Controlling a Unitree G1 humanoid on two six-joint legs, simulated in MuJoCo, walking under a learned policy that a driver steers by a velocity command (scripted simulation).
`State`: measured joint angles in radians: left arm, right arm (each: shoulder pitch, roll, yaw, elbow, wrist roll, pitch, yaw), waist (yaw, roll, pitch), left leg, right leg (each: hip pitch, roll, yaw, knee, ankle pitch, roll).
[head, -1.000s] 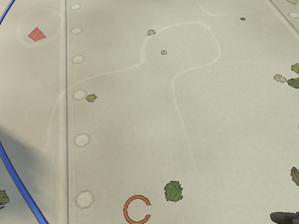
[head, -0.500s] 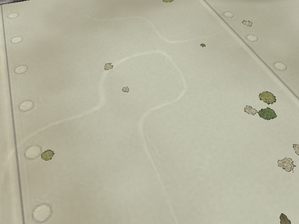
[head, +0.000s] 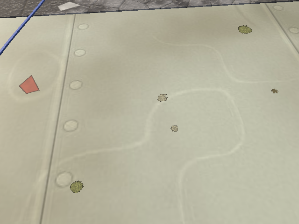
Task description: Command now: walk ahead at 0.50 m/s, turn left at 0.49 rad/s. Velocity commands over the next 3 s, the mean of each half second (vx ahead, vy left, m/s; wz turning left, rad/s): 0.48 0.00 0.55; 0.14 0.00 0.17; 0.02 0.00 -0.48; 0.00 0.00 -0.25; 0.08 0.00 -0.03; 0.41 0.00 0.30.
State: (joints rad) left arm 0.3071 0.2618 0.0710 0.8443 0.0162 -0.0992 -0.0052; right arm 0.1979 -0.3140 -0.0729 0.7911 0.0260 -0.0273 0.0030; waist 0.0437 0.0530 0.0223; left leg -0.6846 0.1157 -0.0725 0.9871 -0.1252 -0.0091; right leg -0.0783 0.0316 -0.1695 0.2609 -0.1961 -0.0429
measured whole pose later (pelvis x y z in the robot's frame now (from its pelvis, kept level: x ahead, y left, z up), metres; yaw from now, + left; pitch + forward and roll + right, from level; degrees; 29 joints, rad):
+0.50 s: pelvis +0.27 +0.08 +0.00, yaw +18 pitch +2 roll -1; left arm 0.08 0.31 0.06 0.73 0.02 -0.09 0.01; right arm 0.31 -0.28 -0.07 0.73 0.01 -0.04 0.01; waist -0.04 -0.03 0.06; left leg -0.21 -0.10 -0.07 0.37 -0.17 0.09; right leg -0.65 -0.10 0.08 0.92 -0.21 0.06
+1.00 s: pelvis +0.43 +0.09 -0.01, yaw +20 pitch +1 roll +1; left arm 0.16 0.26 0.05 0.76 -0.01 0.01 0.00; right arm 0.15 -0.28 -0.06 0.73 0.00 0.03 -0.05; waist 0.03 -0.01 0.07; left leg -0.33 -0.03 -0.11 0.68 -0.41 -0.06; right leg -0.37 0.08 0.11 0.45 -0.09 -0.03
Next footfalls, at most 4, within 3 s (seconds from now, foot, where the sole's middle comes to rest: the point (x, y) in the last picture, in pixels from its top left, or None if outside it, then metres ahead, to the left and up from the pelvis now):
0.24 left None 0.29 0.15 -0.78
0.70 right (154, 205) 0.58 0.05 -0.78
1.06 left None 0.44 0.24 -0.78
1.46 right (170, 223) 0.50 -0.02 -0.78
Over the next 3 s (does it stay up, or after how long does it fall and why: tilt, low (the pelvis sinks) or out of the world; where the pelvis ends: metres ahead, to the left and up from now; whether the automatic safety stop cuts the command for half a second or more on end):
stays up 0.71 0.09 -0.03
